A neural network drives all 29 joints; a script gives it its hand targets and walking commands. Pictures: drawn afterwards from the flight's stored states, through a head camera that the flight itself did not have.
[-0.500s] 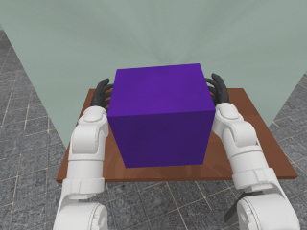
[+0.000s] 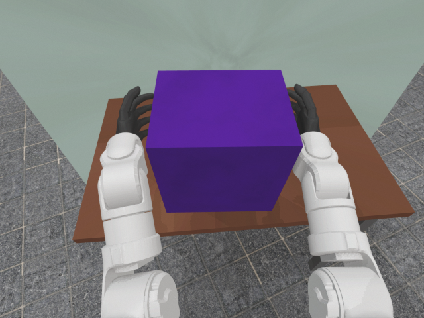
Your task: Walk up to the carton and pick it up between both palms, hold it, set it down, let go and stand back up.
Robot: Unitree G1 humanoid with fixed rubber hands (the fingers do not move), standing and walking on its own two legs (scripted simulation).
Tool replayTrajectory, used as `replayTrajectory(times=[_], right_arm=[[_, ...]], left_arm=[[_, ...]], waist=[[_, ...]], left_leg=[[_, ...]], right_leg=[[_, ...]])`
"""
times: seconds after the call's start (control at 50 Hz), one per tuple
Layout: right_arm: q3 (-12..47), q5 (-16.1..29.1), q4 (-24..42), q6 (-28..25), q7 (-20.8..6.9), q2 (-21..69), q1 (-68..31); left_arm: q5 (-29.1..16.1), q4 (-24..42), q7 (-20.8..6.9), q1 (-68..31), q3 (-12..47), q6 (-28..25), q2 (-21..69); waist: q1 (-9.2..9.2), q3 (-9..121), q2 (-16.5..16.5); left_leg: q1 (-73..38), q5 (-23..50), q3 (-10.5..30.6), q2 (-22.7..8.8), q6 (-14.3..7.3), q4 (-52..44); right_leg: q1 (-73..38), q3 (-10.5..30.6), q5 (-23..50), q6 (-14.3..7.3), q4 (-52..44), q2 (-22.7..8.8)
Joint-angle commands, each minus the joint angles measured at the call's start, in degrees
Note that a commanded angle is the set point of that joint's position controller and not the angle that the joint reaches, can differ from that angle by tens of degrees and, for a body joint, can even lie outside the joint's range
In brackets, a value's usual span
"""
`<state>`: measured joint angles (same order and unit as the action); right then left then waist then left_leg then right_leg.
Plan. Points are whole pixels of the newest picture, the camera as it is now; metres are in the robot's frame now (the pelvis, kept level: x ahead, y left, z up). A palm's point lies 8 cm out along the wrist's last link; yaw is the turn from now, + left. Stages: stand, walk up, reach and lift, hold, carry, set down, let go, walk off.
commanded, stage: set down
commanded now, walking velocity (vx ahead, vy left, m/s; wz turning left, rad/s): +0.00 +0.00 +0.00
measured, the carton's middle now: (219, 146) +0.38 -0.01 +0.11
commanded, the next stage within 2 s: none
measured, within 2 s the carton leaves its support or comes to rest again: neither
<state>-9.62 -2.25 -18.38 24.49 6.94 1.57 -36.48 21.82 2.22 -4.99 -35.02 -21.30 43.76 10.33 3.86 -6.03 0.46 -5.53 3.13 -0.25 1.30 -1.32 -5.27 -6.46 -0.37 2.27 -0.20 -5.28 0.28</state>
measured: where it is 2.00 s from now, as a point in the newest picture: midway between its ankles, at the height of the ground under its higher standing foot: outside the picture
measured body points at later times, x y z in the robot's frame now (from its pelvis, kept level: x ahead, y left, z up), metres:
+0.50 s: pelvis +0.03 -0.01 +0.00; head +0.04 +0.00 +0.45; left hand +0.43 +0.14 +0.13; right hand +0.42 -0.17 +0.12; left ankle +0.01 +0.10 -0.76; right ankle +0.00 -0.12 -0.76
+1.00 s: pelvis +0.02 -0.01 +0.00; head +0.04 -0.01 +0.45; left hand +0.44 +0.14 +0.14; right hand +0.42 -0.19 +0.12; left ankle +0.01 +0.10 -0.76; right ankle +0.00 -0.11 -0.76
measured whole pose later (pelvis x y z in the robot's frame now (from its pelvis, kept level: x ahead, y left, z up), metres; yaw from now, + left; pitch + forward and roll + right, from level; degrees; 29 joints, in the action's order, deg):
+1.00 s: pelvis +0.02 -0.01 +0.00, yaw -2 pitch +1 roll +0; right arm 0.9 11.4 -28.8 13.3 13.9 -9.5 -34.3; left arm -1.4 -24.1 5.0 -37.4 -8.8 24.9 -5.1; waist 0.0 0.0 0.5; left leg 1.7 -3.5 -1.8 0.4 -0.6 4.1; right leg 2.7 1.2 -5.2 -1.1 6.8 1.2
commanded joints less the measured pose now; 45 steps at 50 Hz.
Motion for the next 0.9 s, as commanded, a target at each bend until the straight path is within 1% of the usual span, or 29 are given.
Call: replayTrajectory(times=[0.0, 0.02, 0.06, 0.12, 0.14, 0.16, 0.18, 0.2, 0.24, 0.28, 0.3, 0.34, 0.36, 0.4, 0.44, 0.46, 0.5, 0.54, 0.56, 0.58, 0.6, 0.62, 0.64, 0.66, 0.68, 0.72, 0.76, 0.8, 0.88], right_arm=[[18.1, 3.9, 13.9, -9.4, -8.5, 17.1, -36.5], [18.7, 4.0, 13.3, -10.2, -8.9, 17.2, -36.5], [18.6, 3.7, 12.3, -11.9, -9.0, 17.3, -35.2], [18.2, 2.6, 8.9, -13.9, -8.6, 17.2, -33.3], [17.5, 1.9, 7.6, -14.4, -8.3, 16.7, -32.9], [17.2, 1.5, 6.4, -14.9, -8.0, 16.5, -32.3], [16.8, 1.2, 4.9, -15.3, -7.5, 15.7, -31.0], [16.1, 1.1, 3.6, -15.6, -6.8, 14.7, -29.5], [14.6, 1.4, 1.0, -16.5, -4.9, 11.5, -26.9], [12.7, 2.4, -1.5, -17.5, -2.7, 5.9, -24.1], [10.9, 2.9, -2.3, -18.0, -1.0, 1.2, -22.4], [7.3, 5.1, -2.3, -18.9, 3.2, -9.4, -19.1], [7.1, 6.5, -1.2, -19.2, 5.1, -11.2, -19.9], [8.0, 9.4, 0.7, -19.0, 7.5, -11.5, -20.8], [8.3, 10.8, 0.4, -18.3, 8.8, -12.3, -19.8], [8.3, 10.8, -0.9, -17.9, 9.0, -12.9, -18.8], [8.2, 11.3, -1.9, -17.5, 9.3, -13.3, -17.3], [8.3, 12.2, -1.9, -17.4, 9.0, -13.5, -17.0], [8.4, 12.5, -1.7, -17.3, 8.8, -13.9, -16.6], [8.9, 12.8, -1.5, -17.1, 8.5, -13.8, -16.1], [9.1, 13.1, -0.7, -17.0, 8.4, -13.7, -16.0], [9.3, 13.2, 0.3, -16.9, 8.2, -14.2, -15.8], [9.0, 12.8, 0.3, -16.8, 8.0, -15.2, -15.5], [9.5, 13.0, 1.2, -16.6, 7.8, -14.6, -15.7], [9.3, 12.9, 1.5, -16.3, 7.6, -15.0, -15.7], [9.0, 12.6, 1.4, -15.7, 7.3, -16.0, -15.5], [8.7, 12.5, 0.9, -14.8, 7.2, -16.5, -16.0], [8.7, 12.8, 0.7, -14.3, 6.9, -16.6, -17.2], [9.1, 13.6, 0.2, -13.9, 6.9, -16.2, -21.2]], left_arm=[[-8.0, 7.7, -4.2, -29.4, 21.1, -6.9, 16.3], [-8.3, 7.6, -3.4, -29.3, 21.8, -7.8, 16.1], [-8.8, 6.5, -2.1, -28.9, 22.7, -9.8, 15.4], [-9.4, 3.2, -0.5, -28.3, 22.9, -12.8, 14.7], [-9.5, 1.4, -0.2, -28.1, 22.9, -13.6, 14.1], [-9.4, -0.1, 0.2, -27.6, 22.3, -14.5, 13.9], [-9.8, -1.5, 0.4, -27.2, 22.1, -15.5, 12.8], [-9.8, -2.5, 0.7, -26.6, 21.3, -16.5, 11.9], [-10.2, -4.2, 1.5, -26.2, 19.6, -18.4, 7.9], [-10.8, -6.4, 3.2, -24.8, 17.3, -20.0, 2.4], [-11.3, -7.5, 4.4, -23.7, 15.6, -20.7, -2.1], [-12.7, -10.0, 7.7, -21.3, 10.9, -21.8, -12.4], [-14.3, -11.4, 9.1, -22.2, 10.5, -22.2, -13.4], [-18.2, -13.1, 10.8, -24.0, 12.2, -22.9, -13.2], [-20.4, -16.5, 11.4, -24.2, 13.5, -23.2, -13.6], [-20.5, -17.5, 11.5, -24.0, 13.4, -23.4, -13.9], [-21.4, -19.3, 11.2, -23.3, 14.0, -23.9, -14.1], [-21.8, -19.5, 10.9, -22.7, 14.4, -24.3, -14.4], [-22.0, -18.9, 10.7, -22.5, 14.4, -24.5, -14.6], [-21.9, -17.9, 10.6, -22.1, 14.8, -24.4, -14.5], [-21.8, -16.8, 10.5, -21.9, 14.7, -24.3, -14.9], [-21.8, -15.7, 10.5, -21.1, 14.6, -24.0, -15.0], [-21.5, -14.9, 10.5, -20.7, 14.1, -23.7, -15.6], [-21.6, -13.2, 10.4, -21.1, 14.7, -23.4, -15.2], [-21.7, -12.1, 10.4, -20.8, 14.4, -22.9, -15.3], [-21.5, -10.7, 10.4, -20.6, 14.0, -21.8, -16.1], [-21.0, -10.3, 10.2, -21.4, 13.5, -20.5, -16.6], [-20.6, -11.1, 10.1, -22.2, 12.3, -19.9, -17.7], [-22.4, -14.3, 10.0, -26.1, 12.4, -20.2, -18.6]], waist=[[-1.07, 35.2, -0.8], [-1.27, 35.4, -0.5], [-1.43, 36.2, -1.2], [-1.31, 35.6, -0.2], [-0.99, 34.5, 0.3], [-1.24, 34.1, 0.5], [-0.6, 33.9, 0.6], [-0.67, 33.5, 0.6], [-0.28, 32.4, 0.9], [-0.68, 31.4, 0.9], [-0.68, 30.4, 0.9], [-1.44, 29.6, 2.0], [-1.58, 29.9, 2.0], [-1.99, 30.0, 2.6], [-2.34, 28.1, 2.5], [-2.64, 27.5, 2.1], [-2.71, 28.5, 0.2], [-2.94, 30.9, -1.1], [-2.72, 31.9, -2.1], [-2.61, 33.1, -2.2], [-3.0, 34.4, -2.4], [-2.75, 35.2, -2.2], [-3.06, 35.3, -1.9], [-2.79, 35.6, -1.6], [-2.96, 35.6, -1.8], [-3.27, 34.7, -1.3], [-3.42, 32.8, -1.8], [-4.22, 31.3, -0.9], [-3.91, 30.7, 0.0]], left_leg=[[-14.0, 23.2, -1.0, -0.5, 1.8, 0.2], [-13.9, 22.8, -0.9, -0.4, 1.6, 0.4], [-12.3, 20.7, -1.1, -0.2, 1.3, 0.5], [-9.0, 16.6, -0.8, 0.0, 0.9, 0.0], [-7.5, 15.1, -0.8, 0.1, 0.6, -0.1], [-6.5, 14.5, -0.6, 0.2, 0.3, -0.4], [-5.6, 13.7, -0.6, 0.3, 0.1, -0.3], [-4.7, 12.8, -0.4, 0.6, 0.1, -0.4], [-2.5, 12.6, -0.4, 0.8, -0.1, -0.2], [-1.6, 13.3, -0.6, 1.0, 0.2, 0.4], [-1.5, 13.3, -0.7, 1.2, 0.3, 1.1], [-1.3, 12.8, -0.7, 1.3, 0.3, 2.7], [-1.2, 12.9, -0.8, 1.5, 0.0, 3.9], [-1.5, 12.2, -0.9, 1.3, -0.3, 6.4], [-2.2, 10.7, -0.8, 0.9, -0.5, 8.4], [-2.9, 10.7, -0.7, 0.7, -0.3, 9.4], [-5.2, 13.3, -0.8, 0.5, 0.3, 11.2], [-7.7, 18.9, -0.7, 0.3, 1.2, 13.5], [-8.8, 22.3, -0.7, 0.3, 1.7, 14.5], [-10.4, 25.4, -0.6, 0.2, 2.2, 15.4], [-11.9, 28.5, -0.6, 0.2, 2.5, 16.2], [-12.8, 31.3, -0.5, 0.1, 2.8, 17.1], [-13.1, 33.0, -0.4, 0.1, 3.1, 17.7], [-13.4, 35.4, -0.4, -0.1, 3.2, 18.0], [-13.6, 36.7, -0.5, -0.2, 3.3, 18.4], [-13.5, 37.2, -0.5, -0.3, 3.6, 18.7], [-13.1, 35.0, -0.8, -0.2, 3.7, 18.4], [-11.6, 30.6, -1.1, 0.0, 3.1, 17.4], [-6.9, 22.6, -1.4, -0.2, 1.4, 15.8]], right_leg=[[-8.4, -2.5, 13.5, 2.7, 3.3, 2.6], [-8.5, -2.4, 14.0, 2.6, 3.4, 2.4], [-8.5, -1.9, 14.0, 2.5, 4.0, 1.9], [-9.2, -1.8, 14.1, 2.5, 4.9, 1.4], [-9.2, -1.7, 14.2, 2.8, 5.3, 1.3], [-9.8, -1.7, 15.1, 2.8, 5.6, 1.1], [-10.3, -1.4, 15.7, 3.0, 5.7, 1.0], [-11.0, -1.3, 16.1, 3.0, 6.0, 0.9], [-12.9, -0.9, 18.9, 3.0, 7.0, 0.6], [-14.3, -0.9, 20.9, 2.6, 7.9, 0.6], [-14.4, -0.5, 21.6, 2.6, 8.6, 0.5], [-13.8, -0.4, 21.0, 2.1, 10.3, 0.5], [-12.7, -0.3, 20.8, 1.7, 11.4, 0.5], [-9.1, 0.3, 19.0, 0.9, 12.6, 0.3], [-4.5, 0.4, 15.5, 0.3, 13.5, 0.4], [-2.8, 0.3, 14.2, 0.0, 13.7, 0.5], [0.4, 0.4, 14.3, -0.4, 14.0, 0.7], [1.9, 0.3, 16.4, -1.0, 14.2, 1.2], [2.2, 0.2, 17.9, -1.1, 14.3, 1.5], [2.5, 0.2, 19.4, -1.4, 14.2, 1.8], [2.9, 0.1, 20.5, -1.7, 14.3, 2.2], [3.3, 0.1, 21.7, -1.9, 14.3, 2.3], [3.7, 0.3, 22.1, -2.0, 14.4, 2.6], [4.0, 0.5, 22.7, -2.2, 14.2, 2.7], [4.1, 0.6, 22.7, -2.3, 14.4, 2.8], [4.7, 0.8, 21.4, -2.5, 13.8, 2.9], [5.0, 1.0, 18.7, -2.6, 13.3, 2.7], [5.1, 1.0, 16.7, -2.3, 13.3, 2.4], [4.5, 1.6, 13.2, -1.6, 14.3, 1.5]])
